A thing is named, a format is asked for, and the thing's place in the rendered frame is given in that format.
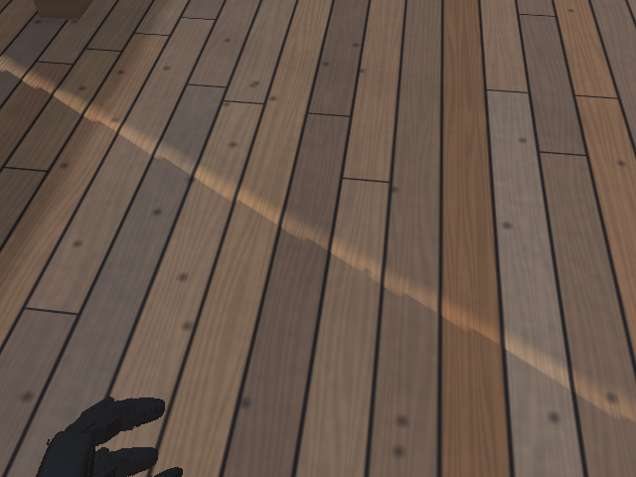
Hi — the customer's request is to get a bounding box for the left robot hand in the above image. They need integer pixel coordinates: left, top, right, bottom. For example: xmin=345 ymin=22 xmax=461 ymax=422
xmin=36 ymin=397 xmax=183 ymax=477

